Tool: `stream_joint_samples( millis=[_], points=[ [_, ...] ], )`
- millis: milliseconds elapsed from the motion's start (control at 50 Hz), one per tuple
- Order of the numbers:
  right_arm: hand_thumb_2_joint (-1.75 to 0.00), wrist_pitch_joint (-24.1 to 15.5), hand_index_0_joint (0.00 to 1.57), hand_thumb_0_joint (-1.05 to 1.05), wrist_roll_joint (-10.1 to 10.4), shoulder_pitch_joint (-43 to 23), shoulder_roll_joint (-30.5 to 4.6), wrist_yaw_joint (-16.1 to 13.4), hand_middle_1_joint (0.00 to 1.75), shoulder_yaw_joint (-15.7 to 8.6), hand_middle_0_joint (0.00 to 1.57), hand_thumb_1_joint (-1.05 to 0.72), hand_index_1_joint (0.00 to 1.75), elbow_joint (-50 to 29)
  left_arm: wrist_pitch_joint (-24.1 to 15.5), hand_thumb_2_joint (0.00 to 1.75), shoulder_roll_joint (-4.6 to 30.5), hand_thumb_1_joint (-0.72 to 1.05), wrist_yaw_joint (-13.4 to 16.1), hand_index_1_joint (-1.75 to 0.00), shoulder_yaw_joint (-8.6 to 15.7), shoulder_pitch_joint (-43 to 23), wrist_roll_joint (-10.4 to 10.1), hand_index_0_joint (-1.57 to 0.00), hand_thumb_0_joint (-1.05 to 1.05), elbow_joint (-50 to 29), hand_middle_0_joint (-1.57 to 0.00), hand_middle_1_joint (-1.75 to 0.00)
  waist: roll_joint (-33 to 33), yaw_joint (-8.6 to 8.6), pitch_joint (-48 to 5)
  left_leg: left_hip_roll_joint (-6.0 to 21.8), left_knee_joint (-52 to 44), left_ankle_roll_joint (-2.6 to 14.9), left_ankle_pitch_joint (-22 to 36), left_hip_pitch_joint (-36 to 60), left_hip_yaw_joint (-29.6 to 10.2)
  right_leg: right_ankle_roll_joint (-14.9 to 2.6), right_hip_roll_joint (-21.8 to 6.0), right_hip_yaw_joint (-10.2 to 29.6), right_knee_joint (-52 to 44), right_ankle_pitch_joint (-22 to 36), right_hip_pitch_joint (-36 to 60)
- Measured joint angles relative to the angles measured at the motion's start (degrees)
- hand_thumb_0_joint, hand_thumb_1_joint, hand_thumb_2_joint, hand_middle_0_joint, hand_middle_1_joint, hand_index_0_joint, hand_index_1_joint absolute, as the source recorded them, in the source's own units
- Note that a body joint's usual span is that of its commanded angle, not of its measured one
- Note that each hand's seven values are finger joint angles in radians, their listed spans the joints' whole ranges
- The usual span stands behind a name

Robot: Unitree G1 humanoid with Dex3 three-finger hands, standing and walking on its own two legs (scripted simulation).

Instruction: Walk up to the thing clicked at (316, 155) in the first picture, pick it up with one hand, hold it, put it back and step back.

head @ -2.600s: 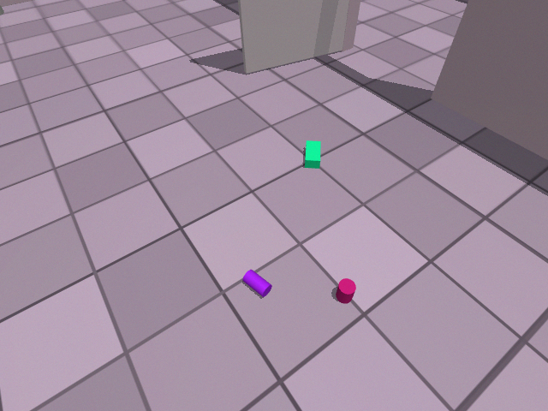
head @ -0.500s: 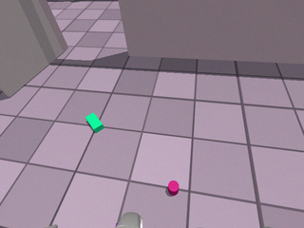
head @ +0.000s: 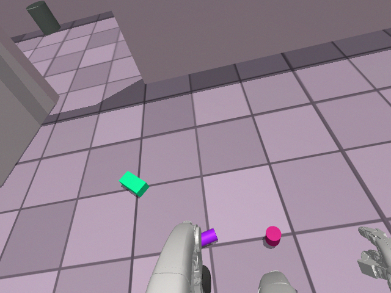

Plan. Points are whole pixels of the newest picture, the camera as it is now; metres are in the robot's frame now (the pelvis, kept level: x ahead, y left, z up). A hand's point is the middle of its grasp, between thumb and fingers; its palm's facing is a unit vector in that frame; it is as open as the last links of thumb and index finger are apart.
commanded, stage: walk up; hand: left
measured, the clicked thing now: (133, 183) +0.80 +0.54 -0.71
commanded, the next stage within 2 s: none
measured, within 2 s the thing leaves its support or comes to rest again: neither
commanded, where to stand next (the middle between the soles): +0.31 +0.55 m, yaw -37 degrees
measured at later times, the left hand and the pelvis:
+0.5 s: hand (67, 257) +0.24 +0.40 -0.13, palm faces -0.27 -0.88 -0.39, open 7.4 cm; pelvis +0.08 +0.20 +0.02, yaw -14 degrees
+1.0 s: hand out of the picture +0.39 +0.74 -0.12, palm faces -0.34 -0.73 -0.60, open 7.4 cm; pelvis +0.18 +0.46 +0.00, yaw -22 degrees
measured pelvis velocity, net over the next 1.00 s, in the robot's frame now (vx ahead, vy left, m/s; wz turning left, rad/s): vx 0.18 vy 0.46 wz -0.38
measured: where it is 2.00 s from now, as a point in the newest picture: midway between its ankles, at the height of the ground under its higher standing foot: (77, 289)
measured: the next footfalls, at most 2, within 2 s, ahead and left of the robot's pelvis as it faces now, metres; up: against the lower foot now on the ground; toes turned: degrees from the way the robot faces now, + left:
left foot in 0.14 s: -0.03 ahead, +0.21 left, +0.00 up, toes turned -1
right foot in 0.42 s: +0.13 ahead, +0.13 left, +0.00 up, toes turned -17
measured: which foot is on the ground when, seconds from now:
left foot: up 0.00-0.12, down 0.14-0.40, up 0.42-0.78, down 0.80-1.00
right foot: down 0.00-0.16, up 0.18-0.40, down 0.42-0.84, up 0.86-1.00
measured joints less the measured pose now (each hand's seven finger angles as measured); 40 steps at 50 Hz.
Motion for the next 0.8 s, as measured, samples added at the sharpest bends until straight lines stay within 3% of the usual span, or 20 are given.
stream_joint_samples(
  millis=[60, 100, 140, 160, 180, 200, 220, 260, 300, 340, 380, 400, 420, 440, 460, 520, 600, 720, 800],
  points=[
    [-0.90, -1.3, 0.20, 0.01, 3.1, 5.8, 0.2, 1.0, 0.30, 0.3, 0.20, -0.90, 0.30, -0.1, 0.1, 0.89, 0.0, 0.90, 0.0, -0.30, 1.4, 1.2, 0.9, -0.21, 0.01, 2.3, -0.22, -0.31, 3.0, -0.22, -3.9, 3.2, 3.4, 0.65, 0.9, 12.2, 1.7, -0.42, 0.0, 1.6, -6.1, 2.7, 1.9],
    [-0.90, -1.3, 0.20, 0.01, 3.6, 10.7, 1.4, 1.1, 0.30, 0.7, 0.20, -0.90, 0.30, 1.6, -0.4, 0.89, 2.7, 0.89, 0.1, -0.30, 3.1, 0.7, 1.3, -0.21, 0.01, 1.9, -0.22, -0.31, 3.0, -1.24, -6.8, 6.0, -4.7, 1.75, -3.0, 22.6, 0.4, -0.02, 0.1, 1.0, -7.5, 3.1, 1.9],
    [-0.90, -0.8, 0.20, 0.01, 2.5, 14.4, 2.5, 1.1, 0.30, 1.4, 0.20, -0.90, 0.30, 4.2, -1.5, 0.89, 6.4, 0.89, 0.6, -0.30, 5.1, -1.3, 1.8, -0.21, 0.02, 0.0, -0.22, -0.31, 1.9, -2.26, -8.7, 8.8, -21.9, 4.31, -11.7, 33.0, -1.5, 0.81, 0.1, 0.1, -5.7, 2.0, 0.1],
    [-0.90, -0.9, 0.20, 0.01, 1.8, 15.4, 3.1, 0.9, 0.30, 1.6, 0.20, -0.90, 0.30, 5.6, -2.0, 0.89, 8.4, 0.89, 1.0, -0.30, 5.8, -2.7, 1.8, -0.21, 0.01, -1.3, -0.22, -0.31, 0.5, -2.84, -8.9, 8.9, -30.7, 4.48, -23.3, 38.2, -1.7, 0.75, -0.4, 0.0, -3.1, 0.9, -1.7],
    [-0.90, -1.2, 0.20, 0.01, 1.1, 15.3, 4.6, 0.4, 0.30, 1.6, 0.20, -0.90, 0.30, 7.7, -2.3, 0.89, 10.8, 0.90, 1.3, -0.30, 6.6, -4.3, 1.5, -0.21, 0.01, -2.1, -0.22, -0.31, -3.0, -3.26, -8.0, 7.2, -33.4, 4.72, -29.8, 40.2, -0.5, -1.09, -1.6, 1.8, 1.2, -0.6, -3.9],
    [-0.90, -1.6, 0.20, 0.01, 0.7, 15.1, 6.2, 0.1, 0.30, 1.9, 0.20, -0.90, 0.30, 9.3, -2.4, 0.89, 12.5, 0.90, 1.9, -0.30, 7.3, -5.2, 1.3, -0.21, 0.01, -2.6, -0.21, -0.31, -7.0, -2.65, -6.8, 5.5, -32.1, 5.24, -29.2, 40.7, 2.2, -2.76, -1.1, 5.0, 8.3, -2.9, -6.8],
    [-0.90, -2.3, 0.20, 0.01, 0.7, 15.4, 6.7, -0.1, 0.30, 2.3, 0.20, -0.90, 0.30, 10.1, -2.4, 0.89, 12.6, 0.90, 2.6, -0.30, 7.6, -5.1, 0.8, -0.20, 0.01, -3.0, -0.21, -0.30, -8.8, -1.85, -6.6, 5.6, -30.8, 5.55, -28.1, 40.9, 4.8, -4.45, 1.4, 6.6, 16.7, -6.0, -10.1],
    [-0.90, -3.8, 0.21, 0.01, 1.6, 17.4, 5.8, -0.8, 0.30, 2.1, 0.20, -0.90, 0.30, 11.6, -2.0, 0.89, 8.6, 0.91, 3.2, -0.30, 6.5, -5.0, 0.3, -0.20, 0.01, -1.8, -0.20, -0.30, -7.8, -2.98, -7.8, 6.0, -32.1, 6.95, -27.0, 42.5, 7.2, -7.18, 5.3, 3.5, 30.0, -8.8, -14.1],
    [-0.90, -4.5, 0.20, 0.01, 1.5, 19.7, 5.3, -1.9, 0.30, 1.6, 0.20, -0.90, 0.30, 12.9, -1.8, 0.89, 3.2, 0.91, 2.0, -0.30, 3.8, -6.3, -1.2, -0.19, 0.01, -0.6, -0.20, -0.30, -6.7, -5.24, -8.9, 4.1, -39.1, 7.15, -23.9, 45.8, 7.9, -8.39, 6.1, -0.6, 35.8, -6.3, -15.0],
    [-0.90, -4.8, 0.20, 0.01, 1.5, 21.0, 5.9, -2.6, 0.30, 1.5, 0.20, -0.90, 0.30, 13.1, -2.1, 0.89, -1.2, 0.91, 0.4, -0.30, 1.3, -8.0, -2.6, -0.20, 0.01, -1.7, -0.20, -0.30, -6.9, -6.12, -8.3, 1.6, -47.2, 4.04, -18.5, 48.7, 9.2, -9.60, 6.7, -3.8, 29.8, -2.9, -14.0],
    [-0.90, -4.8, 0.20, 0.01, 1.8, 20.5, 7.4, -2.8, 0.30, 1.6, 0.20, -0.90, 0.30, 12.6, -3.6, 0.89, -3.8, 0.91, -0.6, -0.30, -0.7, -9.5, -3.3, -0.20, 0.01, -4.3, -0.21, -0.30, -8.0, -5.64, -5.5, -0.4, -48.5, 0.68, -10.5, 48.5, 11.2, -8.78, 7.4, -8.8, 12.6, -0.4, -9.4],
    [-0.90, -4.7, 0.20, 0.01, 1.8, 20.0, 8.3, -2.9, 0.30, 1.9, 0.20, -0.90, 0.30, 11.8, -4.7, 0.89, -4.3, 0.91, -0.7, -0.30, -1.3, -9.9, -3.5, -0.20, 0.01, -6.1, -0.21, -0.30, -9.0, -4.84, -3.6, -1.2, -44.8, 0.29, -6.1, 46.6, 12.3, -8.04, 7.6, -12.5, 1.9, 5.5, -5.4],
    [-0.90, -4.8, 0.20, 0.01, 1.8, 20.0, 9.2, -2.9, 0.30, 2.4, 0.20, -0.90, 0.30, 10.6, -5.8, 0.89, -4.2, 0.90, -0.6, -0.30, -1.4, -9.7, -3.7, -0.20, 0.01, -7.7, -0.21, -0.30, -10.8, -3.65, -2.0, -2.2, -38.2, 0.57, -5.3, 44.0, 13.1, -8.40, 7.5, -14.8, -7.8, 11.8, -0.9],
    [-0.90, -4.7, 0.20, 0.02, 1.7, 19.7, 9.5, -2.9, 0.30, 2.9, 0.20, -0.90, 0.30, 9.3, -6.5, 0.89, -4.4, 0.90, -0.1, -0.30, -1.2, -9.3, -3.6, -0.21, 0.01, -8.4, -0.21, -0.30, -11.5, -2.63, -1.1, -2.5, -31.0, 0.83, -7.2, 40.8, 12.1, -10.40, 8.1, -14.0, -12.9, 7.6, 2.1],
    [-0.90, -4.5, 0.20, 0.01, 1.6, 18.8, 9.2, -2.9, 0.30, 3.2, 0.20, -0.90, 0.30, 8.4, -6.4, 0.89, -5.2, 0.90, 0.6, -0.30, -0.9, -9.4, -3.4, -0.21, 0.00, -8.1, -0.21, -0.31, -9.8, -2.27, 0.1, -1.3, -24.6, 1.13, -8.6, 37.8, 9.0, -10.92, 9.7, -13.6, -14.3, 6.4, 3.2],
    [-0.90, -3.5, 0.20, 0.01, 1.8, 18.1, 8.7, -3.0, 0.30, 3.5, 0.20, -0.90, 0.30, 5.2, -4.7, 0.89, -5.9, 0.90, 1.6, -0.30, -1.3, -8.9, -2.8, -0.21, 0.00, -6.2, -0.22, -0.31, -5.8, -3.43, 0.7, 1.6, -11.5, 2.48, -12.8, 30.7, -1.0, -9.85, 11.0, -14.0, -13.4, 6.3, 4.3],
    [-0.90, -2.9, 0.20, 0.01, 1.5, 16.5, 7.0, -2.6, 0.30, 3.3, 0.20, -0.90, 0.30, 3.5, -6.0, 0.89, -5.2, 0.90, 2.1, -0.30, -0.8, -6.9, -2.2, -0.21, 0.01, -6.0, -0.22, -0.31, -3.4, -1.78, -0.5, 5.7, -7.3, 4.00, -11.4, 24.5, -6.7, -7.10, 8.0, -10.6, -10.9, 4.1, 5.6],
    [-0.90, -3.2, 0.20, 0.01, 1.5, 9.0, 2.9, -1.1, 0.30, 2.0, 0.20, -0.90, 0.30, 1.4, -8.0, 0.89, -0.9, 0.90, 1.4, -0.30, 0.6, -4.1, -0.6, -0.21, 0.01, -7.5, -0.22, -0.31, 0.9, -0.13, 0.4, 11.8, -21.6, 4.29, -4.1, 20.5, -6.9, -2.73, 2.5, -5.2, -7.7, 1.7, 5.4],
    [-0.90, -4.1, 0.20, 0.01, 2.0, 5.6, 2.2, 0.4, 0.30, 1.8, 0.20, -0.90, 0.30, 0.2, -7.6, 0.89, 4.4, 0.90, 1.3, -0.30, 2.2, -3.2, 0.0, -0.21, 0.01, -8.4, -0.22, -0.31, 1.4, 1.62, 0.9, 12.5, -34.6, 5.74, -0.3, 24.7, -4.9, -0.95, 0.1, -1.8, -2.6, -1.4, 2.6]
  ],
)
